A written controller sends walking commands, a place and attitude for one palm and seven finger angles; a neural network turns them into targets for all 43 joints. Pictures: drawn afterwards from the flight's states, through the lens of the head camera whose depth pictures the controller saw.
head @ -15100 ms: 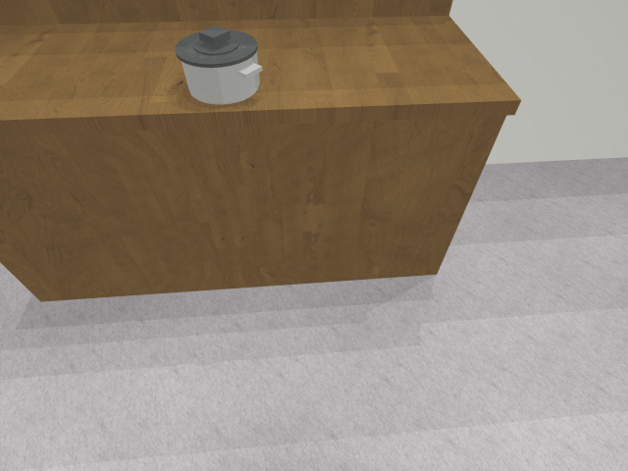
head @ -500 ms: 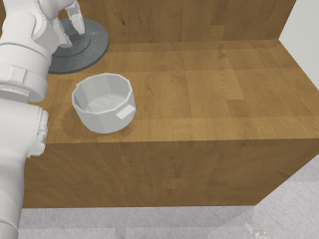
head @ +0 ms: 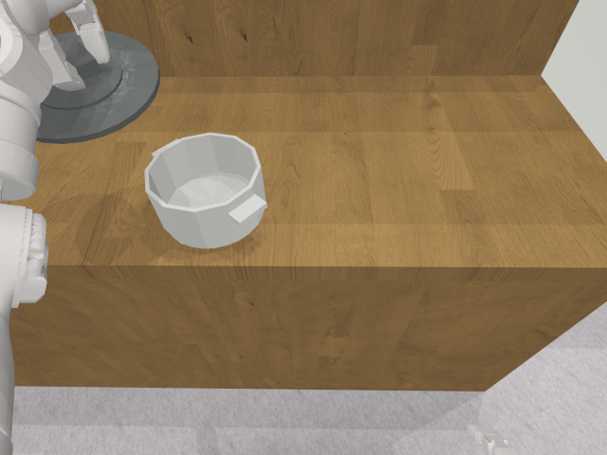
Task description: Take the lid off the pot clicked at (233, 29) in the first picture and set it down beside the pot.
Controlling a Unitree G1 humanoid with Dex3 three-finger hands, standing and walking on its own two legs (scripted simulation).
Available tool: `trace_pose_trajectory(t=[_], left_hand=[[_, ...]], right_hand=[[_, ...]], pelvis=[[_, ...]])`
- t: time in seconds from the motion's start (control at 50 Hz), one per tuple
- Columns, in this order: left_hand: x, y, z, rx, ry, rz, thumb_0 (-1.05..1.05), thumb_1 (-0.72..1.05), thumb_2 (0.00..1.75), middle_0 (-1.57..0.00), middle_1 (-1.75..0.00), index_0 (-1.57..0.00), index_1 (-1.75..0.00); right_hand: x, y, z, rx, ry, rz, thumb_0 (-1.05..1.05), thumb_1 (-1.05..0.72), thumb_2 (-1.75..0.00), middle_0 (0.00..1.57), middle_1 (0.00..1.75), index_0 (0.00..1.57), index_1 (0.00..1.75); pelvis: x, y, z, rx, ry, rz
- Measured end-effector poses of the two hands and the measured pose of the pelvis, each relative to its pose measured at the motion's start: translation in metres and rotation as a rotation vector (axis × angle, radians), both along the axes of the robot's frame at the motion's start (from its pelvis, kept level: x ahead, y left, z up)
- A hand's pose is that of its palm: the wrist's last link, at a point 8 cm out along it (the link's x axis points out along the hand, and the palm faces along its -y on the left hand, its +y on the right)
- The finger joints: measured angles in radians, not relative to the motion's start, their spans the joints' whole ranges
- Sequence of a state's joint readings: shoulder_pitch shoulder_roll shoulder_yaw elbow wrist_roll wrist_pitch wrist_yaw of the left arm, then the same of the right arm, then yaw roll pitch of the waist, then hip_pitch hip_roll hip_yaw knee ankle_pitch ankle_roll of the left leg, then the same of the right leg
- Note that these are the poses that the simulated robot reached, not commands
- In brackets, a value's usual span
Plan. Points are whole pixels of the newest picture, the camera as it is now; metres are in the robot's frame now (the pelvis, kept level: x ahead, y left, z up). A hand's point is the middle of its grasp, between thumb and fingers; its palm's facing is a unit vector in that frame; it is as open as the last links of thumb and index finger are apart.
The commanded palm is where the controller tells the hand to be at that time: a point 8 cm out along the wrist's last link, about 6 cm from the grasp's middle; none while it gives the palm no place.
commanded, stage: move the lid sideways beside the pot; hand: left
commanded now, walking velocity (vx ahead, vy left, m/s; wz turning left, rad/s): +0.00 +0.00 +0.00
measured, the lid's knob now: (68, 63) +0.49 +0.27 +0.27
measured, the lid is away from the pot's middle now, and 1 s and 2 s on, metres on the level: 0.12 0.22 0.26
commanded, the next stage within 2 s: lower the lid onto the table in 1.76 s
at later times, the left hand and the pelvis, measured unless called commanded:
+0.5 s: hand (23, 60) +0.47 +0.30 +0.28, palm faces -0.20 -0.09 -0.98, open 7.3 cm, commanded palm +0.47 +0.30 +0.36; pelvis +0.00 +0.00 +0.00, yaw +0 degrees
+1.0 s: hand out of the picture +0.46 +0.35 +0.28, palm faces -0.21 -0.13 -0.97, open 7.2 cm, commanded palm +0.48 +0.36 +0.36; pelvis +0.01 +0.00 +0.00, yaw -1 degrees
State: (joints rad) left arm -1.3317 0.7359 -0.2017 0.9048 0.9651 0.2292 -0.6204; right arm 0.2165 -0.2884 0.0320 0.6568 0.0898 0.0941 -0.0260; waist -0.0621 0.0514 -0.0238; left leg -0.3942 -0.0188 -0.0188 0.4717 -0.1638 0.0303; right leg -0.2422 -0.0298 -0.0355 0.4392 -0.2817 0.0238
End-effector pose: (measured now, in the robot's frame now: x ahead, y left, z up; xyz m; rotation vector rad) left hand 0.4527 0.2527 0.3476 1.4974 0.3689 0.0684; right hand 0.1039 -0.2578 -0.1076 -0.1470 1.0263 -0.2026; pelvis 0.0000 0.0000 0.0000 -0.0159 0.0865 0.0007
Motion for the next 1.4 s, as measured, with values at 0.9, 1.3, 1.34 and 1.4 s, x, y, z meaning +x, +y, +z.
trace_pose_trajectory(t=[0.9, 1.3, 1.34, 1.4], left_hand=[[0.004, 0.092, -0.012, -0.005, 0.062, 0.204, 0.01, 0.19, 0.81, -0.57, -0.89, -0.75, -0.99], [-0.005, 0.118, -0.008, -0.01, 0.059, 0.279, 0.01, 0.19, 0.81, -0.57, -0.89, -0.75, -0.99], [-0.005, 0.118, -0.008, -0.008, 0.063, 0.278, 0.01, 0.19, 0.81, -0.57, -0.89, -0.75, -0.99], [-0.005, 0.117, -0.009, -0.005, 0.068, 0.276, 0.01, 0.19, 0.81, -0.57, -0.89, -0.75, -0.99]], right_hand=[[-0.047, -0.016, -0.005, -0.051, 0.194, -0.083, 0.01, -0.9, -0.9, 0.2, 0.3, 0.2, 0.3], [-0.039, -0.014, -0.007, -0.04, 0.203, -0.076, 0.01, -0.9, -0.9, 0.2, 0.3, 0.2, 0.3], [-0.04, -0.014, -0.008, -0.039, 0.206, -0.074, 0.01, -0.9, -0.9, 0.2, 0.3, 0.2, 0.3], [-0.042, -0.013, -0.008, -0.041, 0.211, -0.073, 0.01, -0.9, -0.9, 0.2, 0.3, 0.2, 0.3]], pelvis=[[0.011, -0.001, 0.0, -0.011, 0.045, -0.013], [0.015, -0.002, -0.001, -0.014, 0.056, -0.017], [0.014, -0.002, -0.001, -0.015, 0.056, -0.015], [0.014, -0.002, -0.001, -0.015, 0.055, -0.014]])
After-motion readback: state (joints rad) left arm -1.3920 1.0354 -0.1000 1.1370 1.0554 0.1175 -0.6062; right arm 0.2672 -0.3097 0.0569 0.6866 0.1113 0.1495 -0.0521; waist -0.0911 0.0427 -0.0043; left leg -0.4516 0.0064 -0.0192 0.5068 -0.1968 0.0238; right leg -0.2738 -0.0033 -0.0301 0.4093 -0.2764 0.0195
